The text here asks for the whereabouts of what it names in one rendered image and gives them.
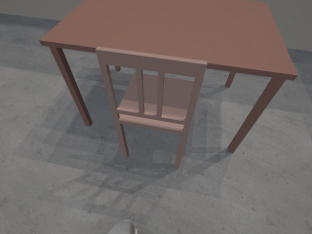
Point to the table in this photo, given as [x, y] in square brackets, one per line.
[238, 36]

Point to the robot left thigh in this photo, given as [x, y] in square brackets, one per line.
[124, 227]

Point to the chair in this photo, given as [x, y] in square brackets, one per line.
[153, 102]

